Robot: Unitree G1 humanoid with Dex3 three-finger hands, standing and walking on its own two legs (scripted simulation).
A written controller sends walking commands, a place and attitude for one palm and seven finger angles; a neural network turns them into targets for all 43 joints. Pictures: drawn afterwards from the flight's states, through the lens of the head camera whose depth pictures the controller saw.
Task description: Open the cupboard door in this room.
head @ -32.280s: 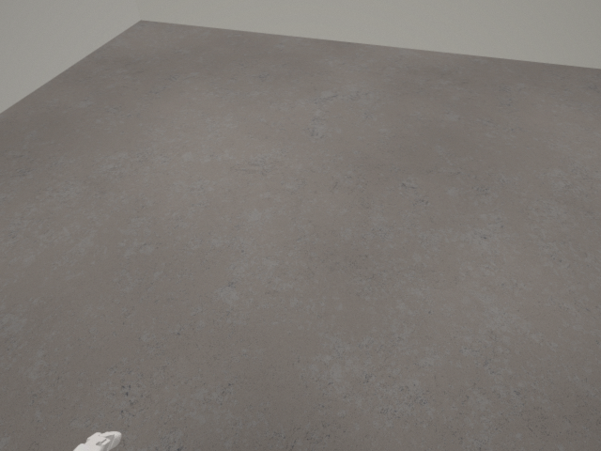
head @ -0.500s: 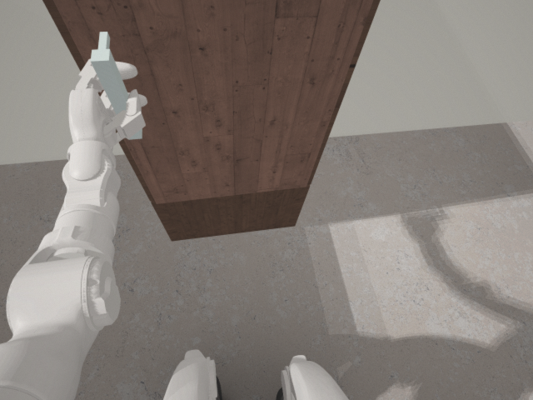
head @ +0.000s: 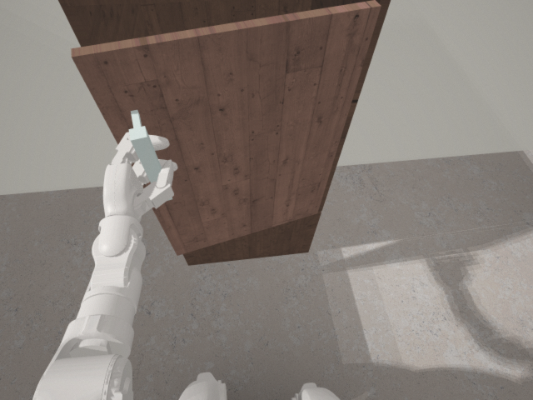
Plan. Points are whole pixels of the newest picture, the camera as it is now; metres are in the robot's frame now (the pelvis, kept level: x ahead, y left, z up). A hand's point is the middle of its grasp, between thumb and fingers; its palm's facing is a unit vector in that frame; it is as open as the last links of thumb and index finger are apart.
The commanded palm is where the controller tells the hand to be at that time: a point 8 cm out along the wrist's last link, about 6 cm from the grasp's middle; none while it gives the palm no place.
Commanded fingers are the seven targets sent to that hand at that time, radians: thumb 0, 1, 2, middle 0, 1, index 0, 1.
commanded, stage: pull the door open along its arc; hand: left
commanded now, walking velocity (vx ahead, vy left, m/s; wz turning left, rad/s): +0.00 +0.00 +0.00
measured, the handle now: (151, 159) +0.48 +0.17 +0.06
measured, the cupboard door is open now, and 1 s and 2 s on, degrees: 12 37 41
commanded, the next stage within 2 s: open thumb and fingers to let go in 0.62 s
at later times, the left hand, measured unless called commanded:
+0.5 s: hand (228, 250) +0.31 +0.04 +0.06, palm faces +0.40 -0.92 -0.03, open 6.0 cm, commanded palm +0.24 +0.07 +0.06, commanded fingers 0.00 0.90 0.90 -0.40 -1.35 -0.40 -1.35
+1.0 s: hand (232, 260) +0.30 +0.04 +0.06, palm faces +0.44 -0.90 -0.04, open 7.6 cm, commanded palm +0.25 +0.06 +0.06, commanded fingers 0.00 -0.15 0.45 -0.32 -1.24 -0.32 -1.24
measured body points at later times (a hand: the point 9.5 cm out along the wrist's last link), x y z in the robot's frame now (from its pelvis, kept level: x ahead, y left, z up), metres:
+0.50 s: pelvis -0.01 -0.03 +0.00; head +0.02 -0.05 +0.45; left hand +0.29 +0.09 +0.07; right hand +0.17 -0.23 -0.10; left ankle +0.02 +0.12 -0.67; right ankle -0.03 -0.11 -0.67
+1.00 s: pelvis -0.01 -0.05 +0.00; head +0.03 -0.08 +0.45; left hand +0.27 +0.08 +0.06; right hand +0.18 -0.26 -0.11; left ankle +0.02 +0.12 -0.67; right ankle -0.03 -0.11 -0.67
